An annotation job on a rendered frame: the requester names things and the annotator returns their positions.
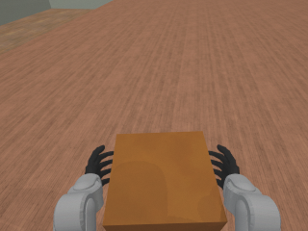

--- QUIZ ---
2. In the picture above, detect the robot left forearm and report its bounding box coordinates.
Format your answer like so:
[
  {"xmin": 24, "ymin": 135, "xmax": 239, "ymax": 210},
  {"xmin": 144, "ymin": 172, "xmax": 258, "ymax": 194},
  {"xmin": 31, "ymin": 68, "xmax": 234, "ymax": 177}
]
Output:
[{"xmin": 53, "ymin": 173, "xmax": 104, "ymax": 231}]

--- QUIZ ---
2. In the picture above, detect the carton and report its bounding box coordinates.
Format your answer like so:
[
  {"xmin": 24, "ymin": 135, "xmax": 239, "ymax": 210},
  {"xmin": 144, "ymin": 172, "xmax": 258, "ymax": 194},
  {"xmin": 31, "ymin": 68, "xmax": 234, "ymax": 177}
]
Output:
[{"xmin": 102, "ymin": 131, "xmax": 228, "ymax": 231}]

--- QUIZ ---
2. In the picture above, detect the right robot hand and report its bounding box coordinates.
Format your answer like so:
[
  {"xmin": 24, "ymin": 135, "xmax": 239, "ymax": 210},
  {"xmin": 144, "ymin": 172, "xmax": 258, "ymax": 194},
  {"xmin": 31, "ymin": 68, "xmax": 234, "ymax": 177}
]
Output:
[{"xmin": 208, "ymin": 144, "xmax": 240, "ymax": 189}]

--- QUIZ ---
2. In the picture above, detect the left robot hand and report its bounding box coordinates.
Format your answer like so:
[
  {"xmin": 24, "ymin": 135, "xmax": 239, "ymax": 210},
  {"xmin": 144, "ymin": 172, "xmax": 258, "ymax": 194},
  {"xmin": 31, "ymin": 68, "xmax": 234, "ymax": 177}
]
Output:
[{"xmin": 85, "ymin": 144, "xmax": 114, "ymax": 186}]

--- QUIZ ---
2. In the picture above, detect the robot right forearm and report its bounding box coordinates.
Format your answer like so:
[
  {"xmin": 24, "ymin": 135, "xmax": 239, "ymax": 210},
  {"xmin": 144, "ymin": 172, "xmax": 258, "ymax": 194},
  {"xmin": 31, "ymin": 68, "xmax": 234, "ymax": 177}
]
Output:
[{"xmin": 222, "ymin": 173, "xmax": 281, "ymax": 231}]

